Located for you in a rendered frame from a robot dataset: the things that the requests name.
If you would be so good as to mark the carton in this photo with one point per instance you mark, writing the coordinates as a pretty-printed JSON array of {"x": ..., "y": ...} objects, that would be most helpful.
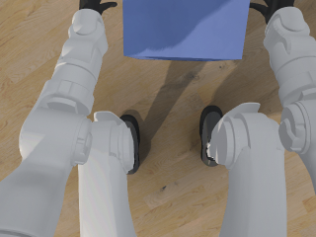
[{"x": 184, "y": 30}]

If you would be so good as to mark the robot right upper arm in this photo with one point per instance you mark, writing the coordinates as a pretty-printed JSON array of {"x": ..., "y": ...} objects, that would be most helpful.
[{"x": 297, "y": 133}]

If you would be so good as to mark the robot left hand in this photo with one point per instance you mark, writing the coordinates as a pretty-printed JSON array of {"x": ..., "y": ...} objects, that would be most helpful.
[{"x": 96, "y": 6}]

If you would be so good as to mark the robot right hand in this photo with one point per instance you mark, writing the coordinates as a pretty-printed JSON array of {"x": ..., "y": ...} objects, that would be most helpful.
[{"x": 273, "y": 5}]

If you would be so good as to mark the robot left shin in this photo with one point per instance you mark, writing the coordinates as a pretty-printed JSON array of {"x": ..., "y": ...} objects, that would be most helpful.
[{"x": 106, "y": 115}]

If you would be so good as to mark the robot shin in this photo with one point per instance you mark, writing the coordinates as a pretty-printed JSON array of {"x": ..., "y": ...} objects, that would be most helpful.
[
  {"x": 106, "y": 115},
  {"x": 245, "y": 108}
]

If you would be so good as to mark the left robot forearm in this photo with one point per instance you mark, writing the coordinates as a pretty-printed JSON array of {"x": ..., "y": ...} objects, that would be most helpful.
[{"x": 77, "y": 70}]

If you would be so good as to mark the robot left upper arm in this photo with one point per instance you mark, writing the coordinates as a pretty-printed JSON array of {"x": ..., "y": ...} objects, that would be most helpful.
[{"x": 31, "y": 197}]

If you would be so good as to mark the robot right shin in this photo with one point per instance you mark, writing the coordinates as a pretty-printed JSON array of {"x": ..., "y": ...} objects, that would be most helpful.
[{"x": 245, "y": 108}]

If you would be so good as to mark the right robot forearm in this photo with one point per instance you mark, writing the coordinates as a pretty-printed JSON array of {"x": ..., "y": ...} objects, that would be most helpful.
[{"x": 292, "y": 55}]

